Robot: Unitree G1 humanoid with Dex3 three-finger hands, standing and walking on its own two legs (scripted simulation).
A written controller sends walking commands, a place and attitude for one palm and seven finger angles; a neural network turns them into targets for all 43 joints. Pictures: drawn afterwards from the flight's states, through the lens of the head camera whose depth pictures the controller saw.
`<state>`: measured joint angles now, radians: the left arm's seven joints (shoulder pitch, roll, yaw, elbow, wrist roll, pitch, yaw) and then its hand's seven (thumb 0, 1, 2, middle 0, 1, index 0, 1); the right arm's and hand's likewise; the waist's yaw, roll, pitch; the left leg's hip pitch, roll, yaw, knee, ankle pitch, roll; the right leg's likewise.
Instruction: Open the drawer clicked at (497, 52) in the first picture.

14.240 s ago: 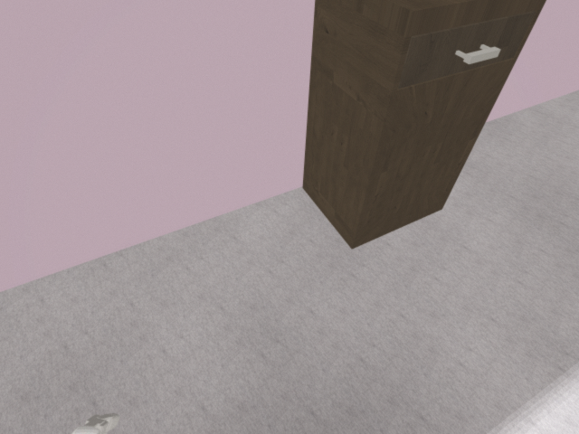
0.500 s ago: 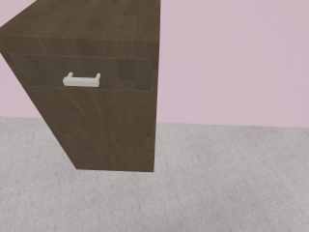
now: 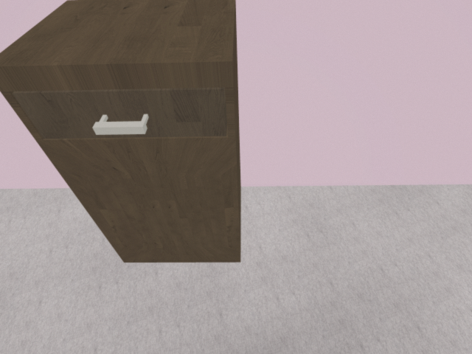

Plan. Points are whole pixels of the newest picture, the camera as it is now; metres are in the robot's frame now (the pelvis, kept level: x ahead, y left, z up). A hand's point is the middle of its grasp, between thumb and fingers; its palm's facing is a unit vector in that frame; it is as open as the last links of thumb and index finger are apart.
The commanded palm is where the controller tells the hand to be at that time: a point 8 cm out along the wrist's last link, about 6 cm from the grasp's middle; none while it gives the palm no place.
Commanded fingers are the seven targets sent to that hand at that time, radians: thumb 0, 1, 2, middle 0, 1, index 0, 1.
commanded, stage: shuffle to correct the standing spot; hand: left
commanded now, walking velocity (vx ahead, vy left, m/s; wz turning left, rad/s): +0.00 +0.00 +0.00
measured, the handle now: (122, 122) +0.60 +0.31 +0.06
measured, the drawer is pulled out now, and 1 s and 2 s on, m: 0.00 0.00 0.00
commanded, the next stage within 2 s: come to a stop and stand still in 1.16 s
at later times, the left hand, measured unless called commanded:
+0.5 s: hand out of the picture +0.01 +0.17 -0.19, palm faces +0.07 -0.99 -0.15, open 7.4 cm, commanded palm none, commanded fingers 0.00 0.90 0.90 -0.20 -0.30 -0.20 -0.30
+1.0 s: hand out of the picture +0.13 +0.20 -0.16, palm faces +0.09 -0.97 -0.21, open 7.3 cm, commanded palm none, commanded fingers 0.00 0.90 0.90 -0.20 -0.30 -0.20 -0.30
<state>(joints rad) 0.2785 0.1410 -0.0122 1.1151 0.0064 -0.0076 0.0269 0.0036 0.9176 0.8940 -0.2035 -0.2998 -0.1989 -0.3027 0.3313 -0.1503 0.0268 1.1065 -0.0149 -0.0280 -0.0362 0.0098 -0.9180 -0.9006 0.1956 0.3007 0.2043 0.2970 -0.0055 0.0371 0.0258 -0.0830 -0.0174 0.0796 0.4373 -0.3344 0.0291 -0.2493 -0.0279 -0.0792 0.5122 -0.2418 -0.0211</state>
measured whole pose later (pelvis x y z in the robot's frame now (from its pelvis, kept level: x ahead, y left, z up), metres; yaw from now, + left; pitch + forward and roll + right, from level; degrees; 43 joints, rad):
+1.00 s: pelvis +0.13 +0.02 +0.01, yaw +2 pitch +1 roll +3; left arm 0.29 0.17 0.05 1.04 0.03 -0.02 0.01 0.00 0.93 0.89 -0.21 -0.30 -0.20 -0.30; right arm 0.19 -0.19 -0.04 0.99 -0.01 0.00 0.01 0.01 -0.92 -0.90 0.19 0.30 0.20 0.30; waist 0.02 -0.04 0.05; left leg -0.48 0.06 0.07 0.81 -0.28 -0.03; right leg -0.19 -0.09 -0.11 0.48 -0.30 -0.01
